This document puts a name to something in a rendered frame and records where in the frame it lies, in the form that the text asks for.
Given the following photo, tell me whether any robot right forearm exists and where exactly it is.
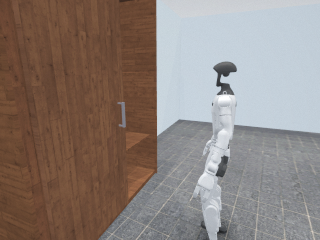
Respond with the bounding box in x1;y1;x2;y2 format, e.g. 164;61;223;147
211;135;216;143

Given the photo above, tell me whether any robot torso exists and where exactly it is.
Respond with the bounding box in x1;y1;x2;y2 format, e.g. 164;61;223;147
211;91;237;164

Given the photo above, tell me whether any robot left hand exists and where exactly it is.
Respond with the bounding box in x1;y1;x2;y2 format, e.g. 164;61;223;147
193;172;215;203

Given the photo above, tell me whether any left robot shin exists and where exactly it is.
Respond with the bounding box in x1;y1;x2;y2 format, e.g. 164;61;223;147
202;205;219;240

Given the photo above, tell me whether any robot right hand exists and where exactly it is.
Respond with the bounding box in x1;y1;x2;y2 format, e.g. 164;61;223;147
202;140;215;156

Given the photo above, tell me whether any handle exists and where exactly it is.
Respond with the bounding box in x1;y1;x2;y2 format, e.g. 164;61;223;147
117;102;126;128

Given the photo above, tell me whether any left robot upper arm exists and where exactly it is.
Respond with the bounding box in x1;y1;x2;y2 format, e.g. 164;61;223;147
217;95;233;140

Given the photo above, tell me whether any robot left forearm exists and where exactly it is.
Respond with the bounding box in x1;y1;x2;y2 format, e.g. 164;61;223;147
205;130;230;176

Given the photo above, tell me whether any wardrobe door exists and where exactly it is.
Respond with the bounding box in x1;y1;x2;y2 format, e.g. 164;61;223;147
0;0;52;240
12;0;129;240

